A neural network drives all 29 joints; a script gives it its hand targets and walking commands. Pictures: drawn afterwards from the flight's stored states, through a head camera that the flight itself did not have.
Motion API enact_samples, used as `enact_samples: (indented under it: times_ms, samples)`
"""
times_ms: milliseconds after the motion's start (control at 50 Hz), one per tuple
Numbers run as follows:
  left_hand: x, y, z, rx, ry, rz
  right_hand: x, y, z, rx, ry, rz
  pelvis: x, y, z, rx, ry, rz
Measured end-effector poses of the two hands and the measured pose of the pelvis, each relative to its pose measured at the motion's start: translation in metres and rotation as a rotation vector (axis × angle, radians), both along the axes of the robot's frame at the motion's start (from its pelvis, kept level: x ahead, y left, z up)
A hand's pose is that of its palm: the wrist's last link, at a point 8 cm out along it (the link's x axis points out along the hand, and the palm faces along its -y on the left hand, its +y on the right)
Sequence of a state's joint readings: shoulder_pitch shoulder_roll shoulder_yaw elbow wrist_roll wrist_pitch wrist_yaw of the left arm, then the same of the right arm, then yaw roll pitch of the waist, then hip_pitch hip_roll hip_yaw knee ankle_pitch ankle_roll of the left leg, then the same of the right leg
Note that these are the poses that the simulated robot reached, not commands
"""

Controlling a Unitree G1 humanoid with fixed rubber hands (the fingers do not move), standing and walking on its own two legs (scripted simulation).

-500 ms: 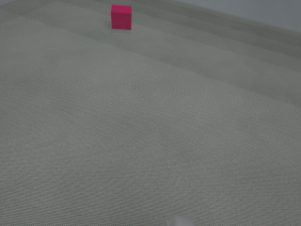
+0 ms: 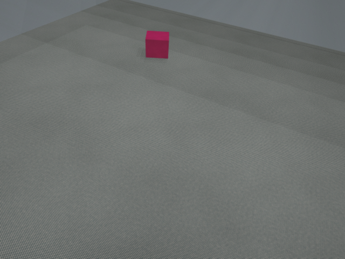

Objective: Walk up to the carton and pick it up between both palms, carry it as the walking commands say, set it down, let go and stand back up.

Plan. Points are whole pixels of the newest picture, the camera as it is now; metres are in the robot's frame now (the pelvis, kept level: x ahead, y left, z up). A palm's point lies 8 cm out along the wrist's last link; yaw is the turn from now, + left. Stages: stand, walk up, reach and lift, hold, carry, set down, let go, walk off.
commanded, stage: walk up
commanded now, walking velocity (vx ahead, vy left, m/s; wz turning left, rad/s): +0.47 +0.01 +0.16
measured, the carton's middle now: (157, 44) +2.47 +0.09 -0.67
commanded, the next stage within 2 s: none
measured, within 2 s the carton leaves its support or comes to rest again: neither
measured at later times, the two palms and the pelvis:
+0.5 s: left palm (15, 219) +0.27 +0.41 -0.14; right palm (208, 242) +0.20 -0.10 -0.12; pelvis +0.22 +0.15 +0.00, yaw +0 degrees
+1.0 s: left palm (82, 147) +0.52 +0.31 -0.15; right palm (200, 213) +0.28 -0.09 -0.14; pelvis +0.43 +0.10 -0.01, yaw -1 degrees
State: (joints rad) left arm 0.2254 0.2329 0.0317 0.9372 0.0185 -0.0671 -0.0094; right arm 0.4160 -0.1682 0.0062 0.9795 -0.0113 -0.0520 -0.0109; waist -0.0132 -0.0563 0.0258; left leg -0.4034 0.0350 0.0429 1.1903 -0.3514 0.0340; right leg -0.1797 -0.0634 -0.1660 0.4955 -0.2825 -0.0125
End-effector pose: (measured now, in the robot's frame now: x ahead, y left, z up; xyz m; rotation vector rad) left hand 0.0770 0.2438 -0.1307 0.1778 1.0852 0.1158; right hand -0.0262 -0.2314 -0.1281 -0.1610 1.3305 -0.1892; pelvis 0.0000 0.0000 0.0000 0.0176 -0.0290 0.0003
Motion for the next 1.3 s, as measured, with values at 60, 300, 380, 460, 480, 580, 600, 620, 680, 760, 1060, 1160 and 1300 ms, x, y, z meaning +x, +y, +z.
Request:
enact_samples:
  times_ms: [60, 300, 380, 460, 480, 580, 600, 620, 680, 760, 1060, 1160, 1300]
  samples:
    - [-0.041, 0.014, -0.007, -0.015, 0.122, 0.090, 0.084, -0.011, 0.015, -0.050, -0.126, 0.082, 0.028, 0.006, 0.004, -0.003, -0.025, 0.027]
    - [-0.044, 0.082, -0.035, -0.079, 0.450, 0.213, 0.328, 0.086, 0.013, -0.061, -0.361, 0.261, 0.149, 0.098, -0.025, -0.061, 0.022, 0.000]
    - [0.043, 0.127, -0.038, -0.044, 0.373, 0.136, 0.312, 0.117, 0.000, -0.045, -0.251, 0.209, 0.173, 0.121, -0.021, -0.061, 0.018, -0.003]
    - [0.145, 0.159, -0.016, 0.013, 0.223, 0.031, 0.256, 0.126, 0.003, -0.032, -0.052, 0.079, 0.202, 0.138, -0.001, -0.076, 0.012, 0.000]
    - [0.168, 0.166, -0.010, 0.026, 0.193, 0.015, 0.242, 0.127, 0.005, -0.031, -0.008, 0.047, 0.210, 0.142, 0.002, -0.077, 0.011, 0.001]
    - [0.255, 0.180, 0.007, 0.058, 0.094, -0.024, 0.186, 0.142, 0.014, -0.018, 0.182, -0.080, 0.251, 0.152, 0.011, -0.073, -0.005, 0.004]
    - [0.268, 0.179, 0.009, 0.053, 0.083, -0.026, 0.179, 0.146, 0.016, -0.011, 0.214, -0.098, 0.259, 0.152, 0.012, -0.073, -0.009, 0.007]
    - [0.279, 0.177, 0.009, 0.047, 0.078, -0.028, 0.173, 0.151, 0.018, -0.002, 0.243, -0.115, 0.266, 0.153, 0.013, -0.072, -0.013, 0.007]
    - [0.307, 0.163, 0.007, 0.017, 0.086, -0.040, 0.168, 0.164, 0.020, 0.027, 0.305, -0.158, 0.287, 0.151, 0.014, -0.063, -0.020, -0.005]
    - [0.335, 0.137, 0.000, -0.032, 0.126, -0.066, 0.188, 0.177, 0.017, 0.064, 0.325, -0.182, 0.315, 0.146, 0.013, -0.051, -0.018, -0.021]
    - [0.444, 0.065, -0.016, -0.013, 0.131, -0.026, 0.381, 0.111, -0.015, 0.082, 0.288, -0.082, 0.453, 0.087, -0.007, -0.025, 0.078, -0.028]
    - [0.406, 0.070, -0.011, -0.019, 0.297, 0.088, 0.546, 0.073, -0.011, 0.007, -0.006, 0.040, 0.506, 0.085, 0.000, -0.021, 0.043, -0.017]
    - [0.396, 0.081, -0.022, -0.058, 0.470, 0.206, 0.756, 0.091, 0.004, -0.021, -0.294, 0.199, 0.589, 0.106, -0.016, -0.040, 0.000, 0.012]
